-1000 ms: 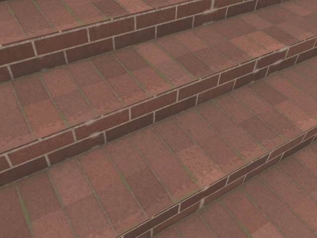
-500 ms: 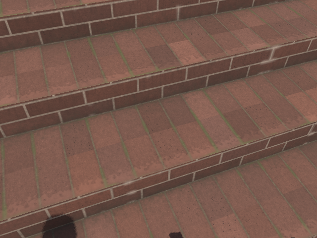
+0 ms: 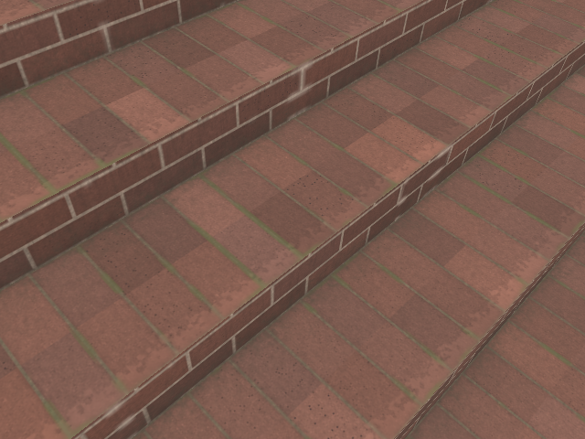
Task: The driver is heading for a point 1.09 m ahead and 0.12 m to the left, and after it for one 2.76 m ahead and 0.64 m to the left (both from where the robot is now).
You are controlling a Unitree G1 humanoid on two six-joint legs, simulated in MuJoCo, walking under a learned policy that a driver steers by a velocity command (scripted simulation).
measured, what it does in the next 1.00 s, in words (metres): climbs, turning left: right foot, then left foot 0.16 m higher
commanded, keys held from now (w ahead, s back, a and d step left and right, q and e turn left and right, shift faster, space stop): w+e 0.10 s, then w+q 0.90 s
